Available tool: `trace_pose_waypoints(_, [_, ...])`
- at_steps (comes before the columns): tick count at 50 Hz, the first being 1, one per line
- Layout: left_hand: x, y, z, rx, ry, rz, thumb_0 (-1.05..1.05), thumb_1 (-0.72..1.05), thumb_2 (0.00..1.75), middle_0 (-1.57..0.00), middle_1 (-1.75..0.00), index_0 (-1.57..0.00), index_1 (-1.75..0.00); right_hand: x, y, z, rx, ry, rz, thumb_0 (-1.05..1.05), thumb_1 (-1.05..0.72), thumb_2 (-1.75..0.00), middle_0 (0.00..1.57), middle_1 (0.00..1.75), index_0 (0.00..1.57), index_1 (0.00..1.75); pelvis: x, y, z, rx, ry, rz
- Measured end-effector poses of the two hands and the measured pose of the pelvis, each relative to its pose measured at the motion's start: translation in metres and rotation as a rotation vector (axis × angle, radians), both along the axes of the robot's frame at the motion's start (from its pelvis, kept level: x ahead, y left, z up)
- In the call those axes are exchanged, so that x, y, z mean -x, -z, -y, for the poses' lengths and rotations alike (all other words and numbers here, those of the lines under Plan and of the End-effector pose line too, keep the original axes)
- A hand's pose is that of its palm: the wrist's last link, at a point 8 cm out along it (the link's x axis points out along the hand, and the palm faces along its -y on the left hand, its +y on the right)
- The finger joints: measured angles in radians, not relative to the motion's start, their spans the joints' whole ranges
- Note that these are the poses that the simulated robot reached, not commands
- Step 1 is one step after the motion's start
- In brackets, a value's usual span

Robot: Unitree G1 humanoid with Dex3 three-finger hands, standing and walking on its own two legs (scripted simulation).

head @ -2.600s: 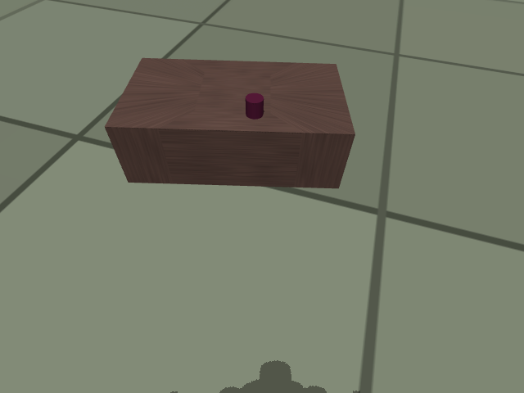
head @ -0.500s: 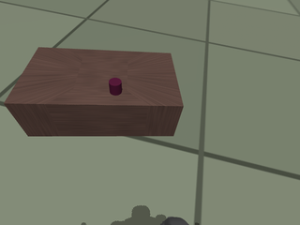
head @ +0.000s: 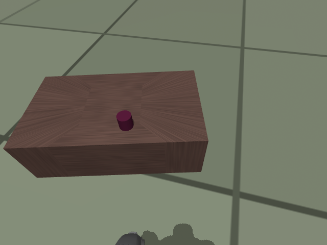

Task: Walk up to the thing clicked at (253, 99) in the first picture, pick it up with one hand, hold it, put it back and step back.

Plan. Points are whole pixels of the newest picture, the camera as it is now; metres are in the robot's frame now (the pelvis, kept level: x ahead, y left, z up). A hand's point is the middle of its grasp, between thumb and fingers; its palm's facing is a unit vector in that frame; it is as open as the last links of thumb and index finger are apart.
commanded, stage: walk up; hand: left
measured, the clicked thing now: (125, 120) +0.81 +0.25 -0.37
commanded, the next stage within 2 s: none
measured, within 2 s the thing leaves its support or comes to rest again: neither
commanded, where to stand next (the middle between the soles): +0.37 +0.03 m, yaw +2 degrees
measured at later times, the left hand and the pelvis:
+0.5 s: hand (64, 218) +0.23 +0.32 -0.15, palm faces -0.01 -0.95 -0.32, open 7.4 cm; pelvis +0.18 +0.04 +0.00, yaw +1 degrees
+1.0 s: hand (93, 172) +0.37 +0.26 -0.14, palm faces -0.02 -0.92 -0.40, open 7.4 cm; pelvis +0.28 +0.00 -0.01, yaw +1 degrees
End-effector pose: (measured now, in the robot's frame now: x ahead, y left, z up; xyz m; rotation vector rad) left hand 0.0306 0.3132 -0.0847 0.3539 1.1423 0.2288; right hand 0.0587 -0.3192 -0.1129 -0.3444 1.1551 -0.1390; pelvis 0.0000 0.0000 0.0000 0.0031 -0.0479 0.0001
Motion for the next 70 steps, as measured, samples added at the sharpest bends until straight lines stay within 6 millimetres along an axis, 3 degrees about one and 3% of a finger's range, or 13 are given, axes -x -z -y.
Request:
trace_pose_waypoints(5, [-0.014,0.013,-0.011,0.016,-0.034,-0.042,0.00,0.90,0.90,-0.21,-0.30,-0.20,-0.30,-0.045,-0.007,-0.005,0.033,-0.034,-0.034,0.01,-0.91,-0.90,0.20,0.30,0.20,0.30,-0.038,0.003,-0.006,0.021,-0.016,-0.010])
trace_pose_waypoints(9, [-0.033,0.032,-0.025,0.039,-0.056,-0.072,0.00,0.90,0.90,-0.21,-0.30,-0.20,-0.30,-0.096,-0.010,-0.022,0.056,-0.067,-0.009,0.01,-0.91,-0.90,0.20,0.30,0.20,0.30,-0.073,0.012,-0.019,0.038,-0.031,-0.015])
trace_pose_waypoints(12, [-0.055,0.049,-0.037,0.054,-0.061,-0.099,0.01,0.90,0.90,-0.21,-0.30,-0.20,-0.30,-0.137,-0.012,-0.040,0.068,-0.087,0.048,0.01,-0.91,-0.90,0.20,0.30,0.20,0.30,-0.098,0.019,-0.031,0.006,-0.031,-0.011])
trace_pose_waypoints(15, [-0.086,0.053,-0.039,0.072,-0.045,-0.110,0.01,0.91,0.90,-0.21,-0.30,-0.20,-0.30,-0.166,-0.021,-0.055,0.065,-0.083,0.125,0.01,-0.91,-0.90,0.20,0.30,0.21,0.30,-0.118,0.017,-0.041,0.025,-0.030,-0.002])
trace_pose_waypoints(20, [-0.146,0.043,-0.044,0.089,-0.009,-0.045,0.01,0.91,0.90,-0.21,-0.30,-0.20,-0.30,-0.186,-0.036,-0.066,0.061,-0.048,0.145,0.01,-0.90,-0.90,0.20,0.30,0.21,0.30,-0.151,0.004,-0.046,0.022,-0.030,0.012])
trace_pose_waypoints(26, [-0.201,0.032,-0.046,0.072,0.010,-0.011,0.00,0.91,0.90,-0.21,-0.30,-0.20,-0.30,-0.196,-0.034,-0.058,0.060,-0.016,0.099,0.01,-0.90,-0.90,0.20,0.30,0.21,0.30,-0.188,0.000,-0.042,0.001,-0.019,0.020])
trace_pose_waypoints(31, [-0.244,0.025,-0.034,0.042,0.040,-0.024,0.00,0.91,0.90,-0.20,-0.30,-0.20,-0.30,-0.203,-0.015,-0.038,0.042,0.022,0.036,0.01,-0.90,-0.90,0.20,0.30,0.21,0.30,-0.219,0.005,-0.031,-0.027,-0.008,0.009])
trace_pose_waypoints(36, [-0.290,0.022,-0.011,-0.012,0.060,0.000,0.00,0.91,0.90,-0.20,-0.30,-0.20,-0.30,-0.221,0.020,-0.016,0.013,0.053,-0.039,0.01,-0.90,-0.90,0.20,0.30,0.21,0.30,-0.248,0.019,-0.012,-0.015,-0.007,0.002])
trace_pose_waypoints(40, [-0.313,0.014,0.008,-0.017,0.065,0.044,0.00,0.91,0.90,-0.21,-0.30,-0.20,-0.30,-0.243,0.028,-0.016,-0.020,0.034,-0.067,0.01,-0.91,-0.90,0.20,0.30,0.20,0.30,-0.260,0.015,0.000,-0.038,-0.008,0.005])
trace_pose_waypoints(48, [-0.330,0.007,0.018,-0.019,0.051,0.052,0.00,0.90,0.90,-0.21,-0.30,-0.20,-0.30,-0.277,0.023,-0.012,-0.018,0.014,-0.049,0.01,-0.91,-0.90,0.20,0.30,0.20,0.30,-0.279,0.008,0.004,-0.029,-0.016,-0.001])
trace_pose_waypoints(57, [-0.337,0.046,-0.004,0.042,-0.007,0.046,0.00,0.90,0.90,-0.21,-0.30,-0.20,-0.30,-0.283,0.014,-0.017,0.079,0.022,-0.065,0.01,-0.91,-0.90,0.20,0.30,0.20,0.30,-0.282,0.023,-0.012,-0.010,-0.040,0.015])
trace_pose_waypoints(62, [-0.327,0.056,-0.006,0.087,-0.031,-0.005,0.00,0.91,0.90,-0.21,-0.30,-0.20,-0.30,-0.293,0.000,-0.026,0.091,0.006,-0.055,0.01,-0.90,-0.90,0.20,0.30,0.21,0.30,-0.283,0.017,-0.017,0.014,-0.038,0.003])
trace_pose_waypoints(70, [-0.293,0.052,-0.007,0.082,-0.079,-0.108,0.00,0.91,0.90,-0.21,-0.30,-0.20,-0.30,-0.333,-0.001,-0.044,0.040,-0.034,-0.009,0.01,-0.90,-0.90,0.20,0.30,0.21,0.30,-0.287,0.008,-0.018,0.021,-0.042,0.009])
